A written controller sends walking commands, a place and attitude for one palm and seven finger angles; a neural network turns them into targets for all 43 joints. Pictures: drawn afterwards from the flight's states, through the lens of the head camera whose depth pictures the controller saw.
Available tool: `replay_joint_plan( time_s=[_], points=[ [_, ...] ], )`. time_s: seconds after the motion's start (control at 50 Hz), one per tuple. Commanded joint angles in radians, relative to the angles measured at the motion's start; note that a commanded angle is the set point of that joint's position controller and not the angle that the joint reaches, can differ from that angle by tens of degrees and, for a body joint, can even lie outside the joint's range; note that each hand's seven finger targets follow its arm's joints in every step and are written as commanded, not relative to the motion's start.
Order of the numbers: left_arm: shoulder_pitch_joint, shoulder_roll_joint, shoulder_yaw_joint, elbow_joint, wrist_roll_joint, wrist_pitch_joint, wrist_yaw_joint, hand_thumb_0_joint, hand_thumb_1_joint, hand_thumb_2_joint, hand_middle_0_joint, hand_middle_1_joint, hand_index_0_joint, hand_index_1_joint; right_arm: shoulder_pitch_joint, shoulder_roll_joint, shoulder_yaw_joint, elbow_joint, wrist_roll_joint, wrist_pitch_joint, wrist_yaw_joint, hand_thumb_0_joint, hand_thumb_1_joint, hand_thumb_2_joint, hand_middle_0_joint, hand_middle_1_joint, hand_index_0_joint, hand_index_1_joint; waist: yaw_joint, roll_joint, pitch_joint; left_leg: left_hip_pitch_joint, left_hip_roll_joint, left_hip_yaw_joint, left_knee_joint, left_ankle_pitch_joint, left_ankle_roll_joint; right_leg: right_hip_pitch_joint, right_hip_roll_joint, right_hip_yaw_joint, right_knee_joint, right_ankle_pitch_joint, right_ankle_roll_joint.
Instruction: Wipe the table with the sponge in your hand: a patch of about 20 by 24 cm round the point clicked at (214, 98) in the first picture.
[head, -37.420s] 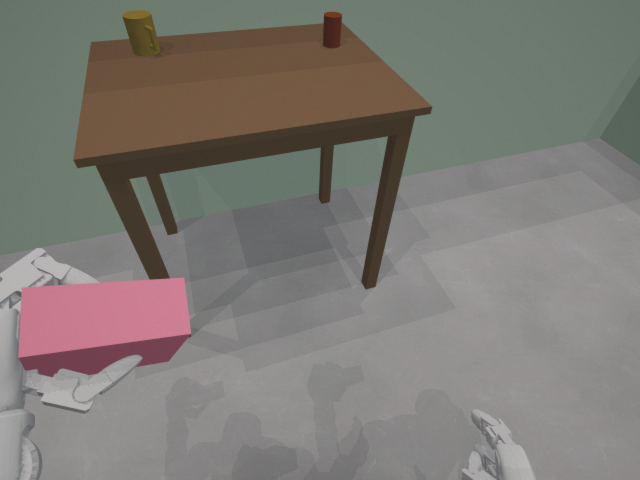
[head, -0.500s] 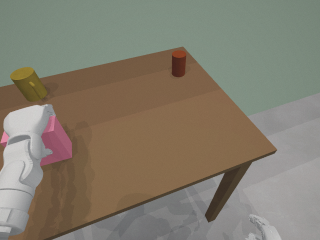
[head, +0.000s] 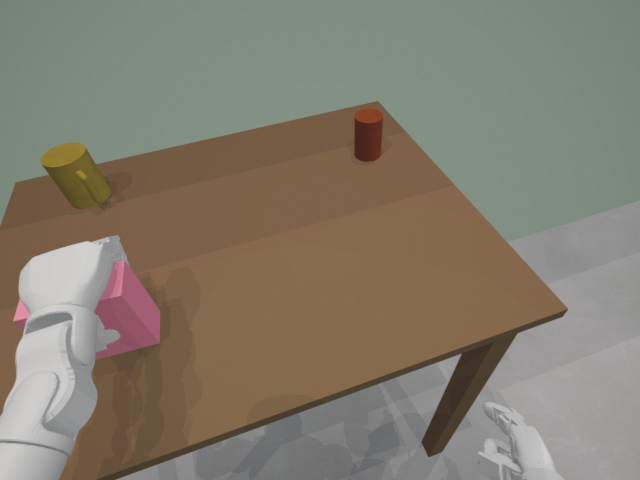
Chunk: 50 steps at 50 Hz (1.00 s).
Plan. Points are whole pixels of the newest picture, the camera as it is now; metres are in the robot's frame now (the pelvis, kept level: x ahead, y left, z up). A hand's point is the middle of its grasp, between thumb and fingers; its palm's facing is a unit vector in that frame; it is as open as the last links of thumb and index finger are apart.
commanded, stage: wipe back along the first lane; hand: left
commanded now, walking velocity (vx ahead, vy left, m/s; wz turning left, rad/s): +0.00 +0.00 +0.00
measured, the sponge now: (104, 323) +0.27 +0.33 +0.05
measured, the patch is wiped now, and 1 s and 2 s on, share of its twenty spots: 1.00 1.00 1.00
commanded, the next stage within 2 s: lift the sponge slowly off the table in 0.54 s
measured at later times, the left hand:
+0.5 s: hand (96, 339) +0.23 +0.29 +0.10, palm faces +0.09 -0.07 -0.99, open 9.5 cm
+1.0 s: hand (93, 360) +0.20 +0.28 +0.10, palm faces +0.06 -0.09 -0.99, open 9.5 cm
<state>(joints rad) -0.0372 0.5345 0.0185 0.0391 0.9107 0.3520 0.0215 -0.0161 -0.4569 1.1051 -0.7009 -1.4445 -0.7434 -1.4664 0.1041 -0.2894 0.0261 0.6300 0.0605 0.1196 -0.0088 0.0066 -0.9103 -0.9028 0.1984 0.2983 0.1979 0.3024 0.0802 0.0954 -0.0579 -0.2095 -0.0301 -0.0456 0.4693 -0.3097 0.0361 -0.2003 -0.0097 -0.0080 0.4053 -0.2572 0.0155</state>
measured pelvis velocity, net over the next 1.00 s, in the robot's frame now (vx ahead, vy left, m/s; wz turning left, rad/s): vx -0.02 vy -0.01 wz -0.01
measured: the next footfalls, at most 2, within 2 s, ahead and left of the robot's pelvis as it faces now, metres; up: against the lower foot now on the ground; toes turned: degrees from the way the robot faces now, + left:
none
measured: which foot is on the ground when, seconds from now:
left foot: down 0.00-1.00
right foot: down 0.00-1.00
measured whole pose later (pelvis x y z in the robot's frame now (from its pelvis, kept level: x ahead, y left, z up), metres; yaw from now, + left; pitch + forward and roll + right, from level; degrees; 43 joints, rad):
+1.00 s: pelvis -0.02 -0.01 +0.00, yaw -1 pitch -1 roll -1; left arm 0.23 0.52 -0.02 -0.28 0.88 0.45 0.01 0.00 -0.47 1.10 -0.73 -1.41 -0.78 -1.43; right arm 0.07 -0.28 0.04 0.63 0.05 0.11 -0.03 0.01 -0.91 -0.90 0.20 0.30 0.20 0.30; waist 0.11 0.10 -0.03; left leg -0.15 -0.02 -0.03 0.46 -0.30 0.02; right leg -0.16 0.01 0.00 0.44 -0.26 0.00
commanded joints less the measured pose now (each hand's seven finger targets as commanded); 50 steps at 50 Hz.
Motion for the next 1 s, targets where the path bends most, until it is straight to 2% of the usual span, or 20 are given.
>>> replay_joint_plan(
  time_s=[0.0, 0.08, 0.18, 0.22, 0.26, 0.32, 0.38, 0.4, 0.46, 0.52, 0.58, 0.6, 0.62, 0.66, 0.72, 0.78, 0.9, 0.92, 0.96, 0.98],
  points=[
    [0.004, 0.107, 0.006, -0.126, -0.024, 0.022, -0.027, 0.000, 0.100, 1.300, -1.200, -1.600, -1.200, -1.600, -0.149, -0.114, -0.043, -0.167, 0.003, -0.056, -0.002, 0.000, -0.900, -0.900, 0.200, 0.300, 0.200, 0.300, 0.013, -0.097, -0.157, 0.044, 0.019, -0.008, -0.031, 0.506, 0.002, 0.123, 0.041, -0.036, 0.014, 0.400, -0.081],
    [-0.003, 0.102, -0.002, -0.196, -0.023, 0.046, -0.026, 0.000, 0.100, 1.300, -1.200, -1.600, -1.200, -1.600, -0.160, -0.115, -0.040, -0.177, 0.001, -0.059, -0.002, 0.000, -0.900, -0.900, 0.200, 0.300, 0.200, 0.300, 0.013, -0.103, -0.162, 0.043, 0.018, -0.007, -0.036, 0.473, 0.005, 0.124, 0.040, -0.031, 0.014, 0.380, -0.083],
    [0.151, 0.069, -0.006, -0.270, -0.037, 0.047, -0.022, 0.000, 0.100, 1.300, -1.200, -1.600, -1.200, -1.600, -0.174, -0.103, -0.035, -0.187, 0.002, -0.066, 0.009, 0.000, -0.900, -0.900, 0.200, 0.300, 0.200, 0.300, 0.029, -0.098, -0.184, 0.052, 0.020, -0.006, -0.021, 0.546, 0.001, 0.156, 0.036, -0.024, 0.034, 0.451, -0.079],
    [0.192, 0.056, -0.014, -0.278, -0.044, 0.049, -0.017, 0.000, 0.100, 1.300, -1.200, -1.600, -1.200, -1.600, -0.175, -0.102, -0.036, -0.179, 0.003, -0.062, 0.013, 0.000, -0.900, -0.900, 0.200, 0.300, 0.200, 0.300, 0.024, -0.088, -0.148, 0.047, 0.027, -0.011, -0.025, 0.550, -0.005, 0.138, 0.038, -0.024, 0.029, 0.444, -0.076],
    [0.229, 0.093, 0.031, -0.327, -0.046, 0.059, -0.009, 0.000, 0.100, 1.300, -1.200, -1.600, -1.200, -1.600, -0.205, -0.103, -0.036, -0.189, 0.000, -0.064, 0.016, 0.000, -0.900, -0.900, 0.200, 0.300, 0.200, 0.300, 0.040, -0.097, -0.150, 0.048, 0.026, -0.016, -0.028, 0.525, -0.002, 0.149, 0.045, 0.002, 0.030, 0.448, -0.083],
    [0.235, 0.079, 0.018, -0.315, -0.050, 0.070, -0.002, 0.000, 0.100, 1.300, -1.200, -1.600, -1.200, -1.600, -0.186, -0.101, -0.034, -0.177, 0.002, -0.056, 0.013, 0.000, -0.900, -0.900, 0.200, 0.300, 0.200, 0.300, 0.028, -0.116, -0.098, 0.025, 0.024, -0.004, -0.034, 0.486, -0.004, 0.131, 0.040, -0.017, 0.026, 0.422, -0.077],
    [0.220, 0.090, 0.029, -0.376, -0.041, 0.087, 0.008, 0.000, 0.100, 1.300, -1.200, -1.600, -1.200, -1.600, -0.199, -0.102, -0.034, -0.194, -0.001, -0.057, 0.009, 0.000, -0.900, -0.900, 0.200, 0.300, 0.200, 0.300, 0.042, -0.120, -0.137, 0.030, 0.019, -0.003, -0.036, 0.454, 0.003, 0.143, 0.038, -0.013, 0.030, 0.387, -0.081],
    [0.235, 0.087, 0.025, -0.340, -0.042, 0.090, 0.011, 0.000, 0.100, 1.300, -1.200, -1.600, -1.200, -1.600, -0.201, -0.098, -0.032, -0.182, -0.001, -0.057, 0.005, 0.000, -0.900, -0.900, 0.200, 0.300, 0.200, 0.300, 0.037, -0.118, -0.096, 0.025, 0.020, -0.002, -0.039, 0.439, 0.002, 0.126, 0.040, -0.010, 0.023, 0.379, -0.080],
    [0.256, 0.119, 0.057, -0.376, -0.040, 0.097, 0.014, 0.000, 0.100, 1.300, -1.200, -1.600, -1.200, -1.600, -0.238, -0.102, -0.029, -0.185, -0.001, -0.053, 0.003, 0.000, -0.900, -0.900, 0.200, 0.300, 0.200, 0.300, 0.051, -0.101, -0.106, 0.029, 0.017, -0.010, -0.050, 0.396, 0.001, 0.136, 0.050, 0.022, 0.019, 0.347, -0.088],
    [0.289, 0.072, 0.014, -0.374, -0.052, 0.102, 0.011, 0.000, 0.100, 1.300, -1.200, -1.600, -1.200, -1.600, -0.215, -0.096, -0.027, -0.183, 0.001, -0.052, 0.001, 0.000, -0.900, -0.900, 0.200, 0.300, 0.200, 0.300, 0.042, -0.088, -0.101, 0.022, 0.016, 0.001, -0.045, 0.401, 0.001, 0.136, 0.039, -0.002, 0.022, 0.353, -0.080],
    [0.303, 0.090, 0.030, -0.434, -0.051, 0.113, 0.011, 0.000, 0.100, 1.300, -1.200, -1.600, -1.200, -1.600, -0.227, -0.095, -0.028, -0.197, -0.001, -0.056, 0.002, 0.000, -0.900, -0.900, 0.200, 0.300, 0.200, 0.300, 0.050, -0.091, -0.130, 0.027, 0.014, 0.003, -0.037, 0.396, 0.007, 0.146, 0.038, 0.003, 0.030, 0.350, -0.079],
    [0.338, 0.097, 0.043, -0.388, -0.054, 0.112, 0.014, 0.000, 0.100, 1.300, -1.200, -1.600, -1.200, -1.600, -0.221, -0.094, -0.027, -0.184, 0.002, -0.056, 0.001, 0.000, -0.900, -0.900, 0.200, 0.300, 0.200, 0.300, 0.047, -0.102, -0.085, 0.015, 0.017, 0.000, -0.039, 0.391, 0.003, 0.129, 0.042, 0.007, 0.026, 0.344, -0.080],
    [0.332, 0.071, 0.016, -0.397, -0.057, 0.111, 0.009, 0.000, 0.100, 1.300, -1.200, -1.600, -1.200, -1.600, -0.226, -0.096, -0.024, -0.185, 0.002, -0.052, 0.002, 0.000, -0.900, -0.900, 0.200, 0.300, 0.200, 0.300, 0.043, -0.095, -0.077, 0.011, 0.018, -0.001, -0.047, 0.381, 0.001, 0.126, 0.041, 0.002, 0.022, 0.333, -0.079],
    [0.286, 0.129, 0.058, -0.450, -0.043, 0.115, 0.012, 0.000, 0.100, 1.300, -1.200, -1.600, -1.200, -1.600, -0.254, -0.100, -0.026, -0.191, -0.002, -0.054, -0.002, 0.000, -0.900, -0.900, 0.200, 0.300, 0.200, 0.300, 0.050, -0.079, -0.091, 0.025, 0.018, -0.012, -0.052, 0.359, 0.005, 0.122, 0.052, 0.034, 0.016, 0.301, -0.087],
    [0.239, 0.105, 0.027, -0.428, -0.042, 0.118, 0.013, 0.000, 0.100, 1.300, -1.200, -1.600, -1.200, -1.600, -0.228, -0.099, -0.027, -0.185, -0.004, -0.054, -0.010, 0.000, -0.900, -0.900, 0.200, 0.300, 0.200, 0.300, 0.039, -0.082, -0.069, 0.020, 0.016, -0.005, -0.058, 0.344, 0.008, 0.110, 0.043, 0.007, 0.008, 0.272, -0.081],
    [0.182, 0.128, 0.033, -0.486, -0.022, 0.117, 0.012, 0.000, 0.100, 1.300, -1.200, -1.600, -1.200, -1.600, -0.236, -0.096, -0.027, -0.198, -0.006, -0.063, -0.015, 0.000, -0.900, -0.900, 0.200, 0.300, 0.200, 0.300, 0.044, -0.070, -0.114, 0.040, 0.013, -0.002, -0.057, 0.350, 0.012, 0.127, 0.041, 0.008, 0.014, 0.260, -0.083],
    [0.142, 0.172, 0.067, -0.456, -0.017, 0.104, 0.008, 0.000, 0.100, 1.300, -1.200, -1.600, -1.200, -1.600, -0.234, -0.095, -0.027, -0.178, -0.010, -0.068, -0.026, 0.000, -0.900, -0.900, 0.200, 0.300, 0.200, 0.300, 0.043, -0.068, -0.093, 0.048, 0.010, -0.006, -0.064, 0.340, 0.013, 0.125, 0.045, 0.017, -0.002, 0.247, -0.085],
    [0.144, 0.144, 0.043, -0.461, -0.026, 0.101, 0.003, 0.000, 0.100, 1.300, -1.200, -1.600, -1.200, -1.600, -0.238, -0.095, -0.025, -0.181, -0.010, -0.068, -0.027, 0.000, -0.900, -0.900, 0.200, 0.300, 0.200, 0.300, 0.041, -0.069, -0.099, 0.052, 0.008, -0.004, -0.066, 0.342, 0.013, 0.134, 0.043, 0.012, -0.003, 0.258, -0.083],
    [0.132, 0.211, 0.101, -0.508, -0.020, 0.094, 0.004, 0.000, 0.100, 1.300, -1.200, -1.600, -1.200, -1.600, -0.265, -0.096, -0.023, -0.188, -0.013, -0.074, -0.029, 0.000, -0.900, -0.900, 0.200, 0.300, 0.200, 0.300, 0.054, -0.036, -0.117, 0.065, 0.008, -0.017, -0.071, 0.340, 0.013, 0.147, 0.053, 0.048, -0.005, 0.258, -0.093],
    [0.119, 0.191, 0.081, -0.500, -0.014, 0.094, 0.005, 0.000, 0.100, 1.300, -1.200, -1.600, -1.200, -1.600, -0.241, -0.090, -0.022, -0.189, -0.013, -0.077, -0.030, 0.000, -0.900, -0.900, 0.200, 0.300, 0.200, 0.300, 0.050, -0.054, -0.127, 0.060, 0.004, -0.005, -0.061, 0.360, 0.015, 0.153, 0.043, 0.016, 0.005, 0.268, -0.087]
  ],
)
